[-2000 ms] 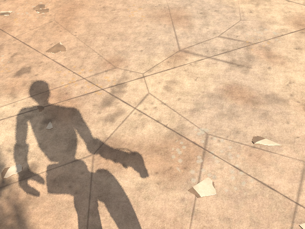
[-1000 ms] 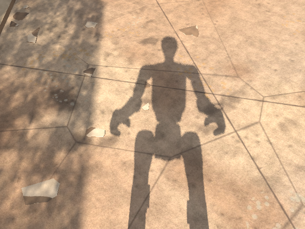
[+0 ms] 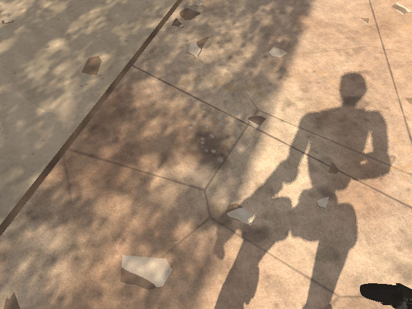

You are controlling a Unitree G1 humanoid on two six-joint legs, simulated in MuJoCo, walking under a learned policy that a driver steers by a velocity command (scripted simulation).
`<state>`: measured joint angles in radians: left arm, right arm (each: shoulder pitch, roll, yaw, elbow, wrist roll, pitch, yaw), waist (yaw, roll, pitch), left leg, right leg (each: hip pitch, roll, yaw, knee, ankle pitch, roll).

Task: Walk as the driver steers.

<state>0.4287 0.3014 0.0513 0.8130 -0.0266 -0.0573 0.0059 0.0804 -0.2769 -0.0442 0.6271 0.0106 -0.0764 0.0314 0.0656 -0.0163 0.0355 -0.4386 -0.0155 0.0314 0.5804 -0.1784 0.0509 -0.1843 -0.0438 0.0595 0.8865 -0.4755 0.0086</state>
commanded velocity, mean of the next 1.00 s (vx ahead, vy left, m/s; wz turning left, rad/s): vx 0.22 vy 0.00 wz -0.01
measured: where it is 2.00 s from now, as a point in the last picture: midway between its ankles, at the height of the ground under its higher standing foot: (267, 221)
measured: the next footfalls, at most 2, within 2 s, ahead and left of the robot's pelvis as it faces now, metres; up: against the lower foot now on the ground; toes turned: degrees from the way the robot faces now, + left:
right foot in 0.42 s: +0.42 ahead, -0.11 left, +0.00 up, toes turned -1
left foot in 0.74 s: +0.38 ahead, +0.14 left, +0.00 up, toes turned +0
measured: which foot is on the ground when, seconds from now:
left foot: down 0.00-0.42, up 0.44-0.72, down 0.74-1.00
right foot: up 0.00-0.40, down 0.42-1.00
